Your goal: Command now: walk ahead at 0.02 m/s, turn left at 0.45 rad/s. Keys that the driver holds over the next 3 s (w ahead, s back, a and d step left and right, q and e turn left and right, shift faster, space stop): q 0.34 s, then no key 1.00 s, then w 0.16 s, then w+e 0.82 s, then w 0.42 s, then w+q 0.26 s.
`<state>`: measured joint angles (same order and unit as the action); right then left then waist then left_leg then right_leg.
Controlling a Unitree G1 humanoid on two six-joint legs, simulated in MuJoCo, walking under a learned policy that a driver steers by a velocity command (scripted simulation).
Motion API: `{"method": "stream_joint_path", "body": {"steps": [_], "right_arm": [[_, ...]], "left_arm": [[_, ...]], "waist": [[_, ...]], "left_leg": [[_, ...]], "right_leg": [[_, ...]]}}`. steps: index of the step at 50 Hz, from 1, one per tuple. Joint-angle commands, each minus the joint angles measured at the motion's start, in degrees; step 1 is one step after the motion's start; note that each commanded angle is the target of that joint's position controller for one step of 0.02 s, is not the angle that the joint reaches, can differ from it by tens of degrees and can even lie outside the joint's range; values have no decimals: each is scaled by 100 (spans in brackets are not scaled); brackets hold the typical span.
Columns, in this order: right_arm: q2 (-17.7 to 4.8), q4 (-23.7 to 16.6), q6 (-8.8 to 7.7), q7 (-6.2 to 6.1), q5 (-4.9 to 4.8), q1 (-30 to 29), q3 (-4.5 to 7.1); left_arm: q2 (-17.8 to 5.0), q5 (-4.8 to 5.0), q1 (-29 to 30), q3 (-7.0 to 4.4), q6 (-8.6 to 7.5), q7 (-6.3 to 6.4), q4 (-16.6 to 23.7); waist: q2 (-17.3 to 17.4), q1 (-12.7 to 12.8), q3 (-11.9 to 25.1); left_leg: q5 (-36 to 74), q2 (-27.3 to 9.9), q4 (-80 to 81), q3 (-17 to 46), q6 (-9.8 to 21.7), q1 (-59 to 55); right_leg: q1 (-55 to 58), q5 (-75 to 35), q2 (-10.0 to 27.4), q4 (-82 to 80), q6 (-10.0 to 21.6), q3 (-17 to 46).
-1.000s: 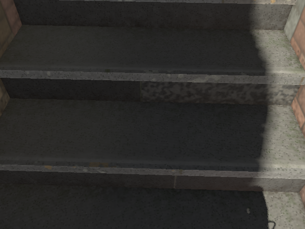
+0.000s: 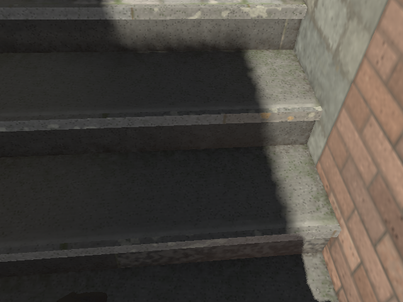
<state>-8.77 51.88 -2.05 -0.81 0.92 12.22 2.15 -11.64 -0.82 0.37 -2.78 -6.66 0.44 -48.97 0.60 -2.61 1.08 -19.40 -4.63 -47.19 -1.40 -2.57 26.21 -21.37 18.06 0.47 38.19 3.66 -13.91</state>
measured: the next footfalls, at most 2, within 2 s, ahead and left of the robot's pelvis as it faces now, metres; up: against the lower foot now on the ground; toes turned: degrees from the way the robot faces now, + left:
right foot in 0.52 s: +0.08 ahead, -0.14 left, +0.00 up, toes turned +15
right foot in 1.92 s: +0.39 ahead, -0.02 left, +0.16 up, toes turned +8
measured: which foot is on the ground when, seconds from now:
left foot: down 0.00-1.00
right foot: down 0.00-0.02, up 0.04-0.50, down 0.52-1.00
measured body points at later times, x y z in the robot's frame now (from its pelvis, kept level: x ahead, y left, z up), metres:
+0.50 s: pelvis +0.02 +0.00 +0.01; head +0.04 +0.02 +0.46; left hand +0.08 +0.28 -0.10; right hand +0.28 -0.19 -0.06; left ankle +0.02 +0.10 -0.71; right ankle +0.04 -0.15 -0.69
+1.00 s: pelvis +0.05 -0.03 +0.02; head +0.08 -0.03 +0.47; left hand +0.14 +0.21 -0.09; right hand +0.24 -0.25 -0.10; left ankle +0.02 +0.10 -0.71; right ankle +0.04 -0.15 -0.71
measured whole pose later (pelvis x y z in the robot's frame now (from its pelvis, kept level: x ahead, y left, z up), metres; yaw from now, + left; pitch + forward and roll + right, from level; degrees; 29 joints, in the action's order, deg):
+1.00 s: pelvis +0.05 -0.03 +0.02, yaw +15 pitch +1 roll +0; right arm -13.8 44.8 -1.2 1.1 -1.2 9.3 4.2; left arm -9.7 0.7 -11.6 -0.6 -2.0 -7.9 -40.1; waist 1.6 -1.6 -1.7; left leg -16.0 3.0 -31.5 7.7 -0.6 16.6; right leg -11.7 20.4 -0.6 30.8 1.0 0.0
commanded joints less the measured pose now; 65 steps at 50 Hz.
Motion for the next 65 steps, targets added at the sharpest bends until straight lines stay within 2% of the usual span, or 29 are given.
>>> {"method": "stream_joint_path", "body": {"steps": [1, 2, 3, 4, 5, 7, 8, 9, 12, 13, 15, 18, 20, 22, 24, 25, 26, 27, 28, 29, 30, 33, 35, 38, 48, 57, 58, 59, 65], "right_arm": [[-594, -779, -272, -83, -42, -782, 146], [-899, -790, -322, -8, -76, -780, 204], [-1189, -553, -302, 105, -24, 279, 339], [-1433, -472, -377, 190, 105, 713, 469], [-1509, -620, -416, 242, 191, 222, 532], [-1138, -1104, -369, 278, 111, -679, 407], [-1019, -1301, -305, 269, 27, -958, 343], [-739, -1367, -150, 223, 46, -803, 215], [-643, -1737, -45, 217, 34, -726, 86], [-675, -1780, -82, 201, -9, -626, 80], [-1109, -1806, -190, 148, -9, -322, 218], [-1401, -1953, -257, 106, 9, -756, 272], [-1382, -2063, -276, 147, 83, -1064, 267], [-1321, -2015, -296, 192, 36, -940, 265], [-1131, -1955, -267, 251, -110, -1040, 180], [-1146, -1854, -242, 261, -268, -973, 154], [-1088, -1759, -210, 310, -274, -813, 153], [-1106, -1754, -201, 263, -216, -481, 211], [-1044, -1726, -225, 192, -215, -378, 199], [-1037, -1795, -231, 171, -135, -655, 195], [-997, -1840, -162, 194, -74, -924, 183], [-971, -1491, -29, 224, -227, -546, 280], [-938, -1469, 6, 255, -195, -667, 264], [-975, -1453, -32, 218, -208, -861, 271], [-982, -1148, -5, 177, -216, -589, 306], [-955, -875, 132, 266, -225, -413, 269], [-994, -1001, 153, 227, -168, -609, 251], [-999, -1007, 152, 194, -169, -642, 252], [-897, -944, 269, 229, -176, -536, 236]], "left_arm": [[-124, 149, -725, -31, 89, 92, 312], [-159, 173, 14, -51, 24, 149, 889], [-617, 171, 938, -200, 19, 195, 1281], [-668, 213, 1191, -229, 26, 213, 1451], [-728, 225, 735, -254, 71, 227, 1285], [-816, -76, 54, -314, 71, 277, 1103], [-776, -126, -100, -290, 47, 295, 1132], [-661, -53, -124, -226, 116, 321, 1251], [-823, 10, -516, -190, 195, 270, 1244], [-831, 9, -565, -167, 194, 282, 1242], [-860, 24, -678, -118, 129, 202, 1259], [-650, 23, -914, -27, 129, -79, 1396], [-578, 41, -1087, 44, 128, -239, 1492], [-597, 63, -1459, 71, 219, -284, 1499], [-477, 79, -1617, 100, 298, -345, 1574], [-527, 151, -1629, 70, 322, -375, 1683], [-521, 110, -1570, 72, 314, -393, 1734], [-862, 134, -1434, 7, 303, -355, 1909], [-1143, 149, -1223, -49, 272, -352, 2014], [-1126, 162, -1238, -46, 253, -443, 1953], [-925, 150, -1371, -15, 225, -578, 1841], [-291, 389, -1035, 243, 249, -872, 1646], [-422, 285, -1238, 182, 266, -881, 1469], [-535, 149, -1405, 104, 270, -824, 1344], [-391, 162, -1412, 50, 417, -822, 1192], [-354, 117, -1796, 45, 548, -872, 963], [-618, 130, -1783, -87, 572, -823, 1035], [-628, 127, -1799, -99, 593, -782, 1031], [-387, 122, -2222, -49, 775, -811, 869]], "waist": [[410, 471, 814], [1390, 404, 1106], [1459, -263, 1013], [1410, -603, 957], [1062, -384, 969], [142, 9, 866], [74, 191, 796], [-65, 169, 844], [249, 177, 857], [392, 181, 787], [410, 52, 758], [410, 252, 688], [440, 327, 751], [509, 278, 752], [549, 333, 744], [448, 502, 702], [427, 448, 622], [455, 176, 754], [117, 2, 954], [-355, 105, 899], [-662, 189, 720], [-290, -34, 102], [-380, 137, 16], [-401, 301, 78], [-224, 239, 230], [-122, 178, 187], [-215, 280, 284], [-137, 267, 323], [-95, 232, 131]], "left_leg": [[2801, 64, 1262, 160, 984, -819], [3758, -715, 1643, 1506, 1959, -1439], [4132, -1158, 2233, 2705, 2552, -2441], [4231, -1344, 2416, 3001, 2606, -2935], [4400, -1314, 2247, 2857, 2469, -2768], [3826, -1016, 1944, 2418, 2123, -2100], [3203, -906, 2022, 2388, 2097, -1658], [2230, -663, 2014, 2473, 2111, -1494], [1263, -409, 2236, 2452, 2027, -1475], [1101, -332, 2306, 2399, 1991, -1356], [980, -459, 2339, 2590, 1959, -1506], [1175, -174, 2396, 2095, 1666, -604], [1876, -276, 2064, 2087, 1706, -349], [1941, -556, 1887, 2666, 1870, -674], [2019, -614, 1708, 2903, 1857, -865], [1989, -454, 1600, 2795, 1761, -751], [1910, -323, 1588, 2743, 1602, -689], [1952, -163, 1656, 2642, 1446, -686], [1661, 212, 1438, 2099, 1109, -525], [1195, 752, 930, 1146, 652, -255], [385, 837, 829, 835, 320, 76], [494, 488, 1394, 820, -8, -246], [682, 622, 1616, 754, 142, -425], [896, 651, 1636, 693, 245, -160], [1830, 633, 1859, 679, 333, -552], [2313, 624, 2161, 790, 421, -1205], [2646, 643, 2096, 859, 545, -1176], [2787, 640, 2076, 816, 583, -1240], [2726, 648, 2339, 829, 556, -1624]], "right_leg": [[897, -848, 1459, -599, 475, 1365], [75, -205, 283, 292, -178, 224], [-1233, 681, -315, 1132, -575, 424], [-2191, 1565, -417, 2435, -828, 1025], [-2474, 1549, -332, 3752, -932, 1620], [-2711, 951, -196, 4834, -838, 2146], [-2618, 655, -161, 5181, -815, 2159], [-2889, 194, -267, 5251, -856, 2213], [-3245, -120, -246, 5282, -1079, 2204], [-3225, -147, -202, 5020, -1112, 2121], [-3134, -247, -2, 4365, -1195, 2178], [-1560, -382, 27, 2883, -1200, 1559], [-933, -296, 58, 2314, -1105, 1596], [-881, 47, 150, 1740, -1114, 1814], [-616, 426, 219, 854, -1090, 1790], [-143, -14, 51, -63, -860, 1531], [184, -549, 36, -419, -559, 1506], [435, -1206, 60, -210, -71, 1718], [763, -2095, 294, -319, 428, 2022], [798, -2292, 684, -938, 930, 2646], [977, -2068, 1089, -1396, 1163, 3243], [656, -432, 959, -1454, 460, 2811], [736, -71, 612, -1478, 133, 2299], [1316, -627, 608, -1412, 221, 2132], [1791, -1853, 385, -1141, 162, 1705], [1686, -1932, 166, -1196, -79, 1498], [1803, -2148, 135, -1172, 35, 1514], [1800, -2270, 150, -1177, 82, 1523], [1617, -1880, 100, -1514, 16, 1514]]}}
Over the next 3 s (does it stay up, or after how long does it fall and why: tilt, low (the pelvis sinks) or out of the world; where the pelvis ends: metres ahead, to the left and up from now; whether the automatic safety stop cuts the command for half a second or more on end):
stays up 0.87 0.06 0.40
